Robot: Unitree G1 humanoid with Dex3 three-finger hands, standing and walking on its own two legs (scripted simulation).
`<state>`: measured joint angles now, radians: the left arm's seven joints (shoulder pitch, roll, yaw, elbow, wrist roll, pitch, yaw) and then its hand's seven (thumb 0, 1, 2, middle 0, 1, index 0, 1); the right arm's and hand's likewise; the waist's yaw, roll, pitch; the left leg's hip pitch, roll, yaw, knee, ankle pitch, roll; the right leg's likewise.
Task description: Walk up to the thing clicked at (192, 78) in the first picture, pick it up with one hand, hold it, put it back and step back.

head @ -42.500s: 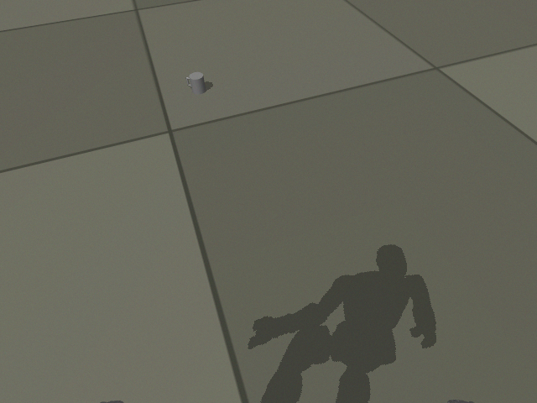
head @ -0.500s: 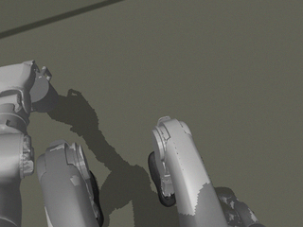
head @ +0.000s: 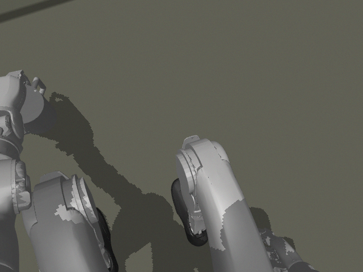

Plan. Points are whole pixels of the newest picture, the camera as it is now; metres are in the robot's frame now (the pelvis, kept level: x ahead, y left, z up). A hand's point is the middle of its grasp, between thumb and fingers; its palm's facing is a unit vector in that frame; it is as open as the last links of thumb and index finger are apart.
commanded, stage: rest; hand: left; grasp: from above
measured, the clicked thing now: (32, 104) +0.49 +0.25 -0.26
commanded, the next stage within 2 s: open in 0.16 s
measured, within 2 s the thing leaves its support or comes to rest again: neither
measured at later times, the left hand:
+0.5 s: hand (15, 113) +0.46 +0.27 -0.21, palm faces -0.47 -0.09 -0.88, open 12.0 cm
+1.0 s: hand (15, 111) +0.46 +0.27 -0.22, palm faces -0.46 -0.09 -0.88, open 13.7 cm
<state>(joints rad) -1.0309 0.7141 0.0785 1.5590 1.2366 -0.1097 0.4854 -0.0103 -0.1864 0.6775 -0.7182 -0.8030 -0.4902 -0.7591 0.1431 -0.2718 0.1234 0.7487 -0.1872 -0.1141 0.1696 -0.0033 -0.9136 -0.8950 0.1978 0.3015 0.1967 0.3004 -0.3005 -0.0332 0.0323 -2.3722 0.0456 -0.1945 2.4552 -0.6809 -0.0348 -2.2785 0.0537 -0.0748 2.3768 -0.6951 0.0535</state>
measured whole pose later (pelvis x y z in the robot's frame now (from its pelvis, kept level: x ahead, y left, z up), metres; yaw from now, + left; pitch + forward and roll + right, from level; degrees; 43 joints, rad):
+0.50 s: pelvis -0.01 +0.00 -0.01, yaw -2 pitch +30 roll -10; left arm -1.09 0.82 0.07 1.74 1.28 -0.17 0.55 -0.02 -0.28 0.82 -0.51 -0.95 -0.40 -0.90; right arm 0.16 -0.31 0.18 0.73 -0.22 -0.18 0.20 0.00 -0.90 -0.89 0.20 0.30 0.20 0.30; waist -0.35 -0.06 0.07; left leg -2.37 0.04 -0.24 2.49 -0.67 -0.04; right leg -2.26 0.07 -0.11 2.39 -0.67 0.06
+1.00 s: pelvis +0.00 +0.00 +0.00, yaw -2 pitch +31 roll -11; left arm -1.06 0.80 0.07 1.66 1.23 -0.13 0.55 -0.01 -0.55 1.06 -0.12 -1.15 -0.13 -1.14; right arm 0.15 -0.30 0.18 0.75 -0.22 -0.21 0.25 0.00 -0.91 -0.90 0.20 0.30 0.20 0.30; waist -0.34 -0.06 0.07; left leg -2.37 0.04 -0.24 2.49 -0.69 -0.03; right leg -2.26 0.07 -0.11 2.38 -0.69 0.06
